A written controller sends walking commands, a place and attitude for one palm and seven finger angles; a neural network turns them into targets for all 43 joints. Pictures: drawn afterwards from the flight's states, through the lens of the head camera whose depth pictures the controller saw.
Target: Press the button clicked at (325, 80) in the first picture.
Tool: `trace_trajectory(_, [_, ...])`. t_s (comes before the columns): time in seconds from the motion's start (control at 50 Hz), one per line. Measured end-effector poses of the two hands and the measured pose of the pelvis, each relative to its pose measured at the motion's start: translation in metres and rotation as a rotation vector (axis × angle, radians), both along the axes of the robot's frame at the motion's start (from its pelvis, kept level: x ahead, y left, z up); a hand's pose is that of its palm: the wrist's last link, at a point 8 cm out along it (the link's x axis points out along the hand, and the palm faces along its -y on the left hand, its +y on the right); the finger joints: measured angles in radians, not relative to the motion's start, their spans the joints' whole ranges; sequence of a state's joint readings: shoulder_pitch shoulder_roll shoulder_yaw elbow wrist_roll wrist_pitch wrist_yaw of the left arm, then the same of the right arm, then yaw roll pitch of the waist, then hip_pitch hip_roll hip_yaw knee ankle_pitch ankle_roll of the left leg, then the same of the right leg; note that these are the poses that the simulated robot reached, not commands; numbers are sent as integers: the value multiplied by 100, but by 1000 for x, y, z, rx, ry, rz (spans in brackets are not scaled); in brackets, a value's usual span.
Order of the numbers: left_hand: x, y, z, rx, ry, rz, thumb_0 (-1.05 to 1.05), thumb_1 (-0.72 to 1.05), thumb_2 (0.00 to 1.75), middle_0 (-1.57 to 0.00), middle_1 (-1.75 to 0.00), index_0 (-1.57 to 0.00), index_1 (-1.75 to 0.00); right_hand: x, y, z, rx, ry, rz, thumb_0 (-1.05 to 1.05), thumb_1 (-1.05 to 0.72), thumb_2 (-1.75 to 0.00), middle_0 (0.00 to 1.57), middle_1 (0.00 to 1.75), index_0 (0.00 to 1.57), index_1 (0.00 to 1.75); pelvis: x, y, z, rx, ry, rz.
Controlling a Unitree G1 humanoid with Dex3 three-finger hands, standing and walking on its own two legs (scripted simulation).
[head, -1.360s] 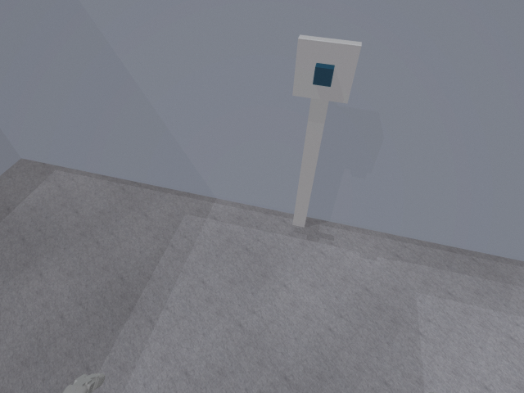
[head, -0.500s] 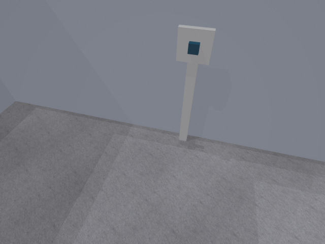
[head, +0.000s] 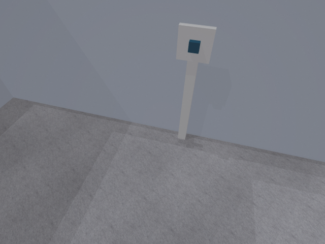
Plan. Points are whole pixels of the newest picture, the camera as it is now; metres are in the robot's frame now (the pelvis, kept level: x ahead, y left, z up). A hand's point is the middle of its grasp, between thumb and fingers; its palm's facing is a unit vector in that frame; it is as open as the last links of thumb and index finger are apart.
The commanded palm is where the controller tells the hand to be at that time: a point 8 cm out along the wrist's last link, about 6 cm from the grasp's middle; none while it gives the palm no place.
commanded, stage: look at it before walking up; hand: left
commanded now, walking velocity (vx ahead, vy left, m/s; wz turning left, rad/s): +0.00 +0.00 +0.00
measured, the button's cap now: (194, 46) +1.00 -0.10 +0.02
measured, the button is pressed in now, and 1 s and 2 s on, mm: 0 0 0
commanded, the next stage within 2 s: walk to a spot facing it in 0.08 s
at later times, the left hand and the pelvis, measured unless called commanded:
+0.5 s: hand out of the picture +0.06 +0.21 -0.18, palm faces -0.11 -0.95 -0.28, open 7.4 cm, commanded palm none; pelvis -0.01 -0.01 -0.02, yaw -8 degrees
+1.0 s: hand out of the picture +0.09 +0.17 -0.17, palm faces -0.22 -0.95 -0.20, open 7.4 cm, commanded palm none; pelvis +0.09 -0.01 +0.00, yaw -20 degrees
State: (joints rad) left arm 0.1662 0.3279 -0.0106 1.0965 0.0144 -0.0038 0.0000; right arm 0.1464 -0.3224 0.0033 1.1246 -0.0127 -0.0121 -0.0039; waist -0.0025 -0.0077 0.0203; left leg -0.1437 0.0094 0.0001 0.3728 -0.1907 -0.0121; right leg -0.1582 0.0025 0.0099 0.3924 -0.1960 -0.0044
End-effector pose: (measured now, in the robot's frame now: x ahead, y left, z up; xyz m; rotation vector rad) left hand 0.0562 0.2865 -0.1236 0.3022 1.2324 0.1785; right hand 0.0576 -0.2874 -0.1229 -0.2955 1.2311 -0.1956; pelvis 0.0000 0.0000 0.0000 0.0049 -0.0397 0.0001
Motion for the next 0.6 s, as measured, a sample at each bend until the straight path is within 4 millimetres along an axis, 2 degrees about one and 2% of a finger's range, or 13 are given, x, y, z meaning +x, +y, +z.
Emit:
trace_trajectory(0.34, [2,0,-3,6,33,-8,0,90,90,-20,-30,-20,-30,8,7,-3,7,-31,-27,0,-91,-90,20,30,20,30,1,2,-3,4,11,-46])
trace_trajectory(0.48, [2,-24,-18,-31,69,-60,0,91,90,-20,-30,-20,-30,-15,18,-21,60,-41,-111,0,-91,-90,20,30,20,30,-6,-4,-14,28,12,-118])
trace_trajectory(0.6, [-2,-56,-24,-49,63,-86,0,91,90,-20,-30,-20,-30,-36,7,-46,116,-22,-182,0,-91,-90,20,30,20,30,0,-22,-27,18,3,-182])
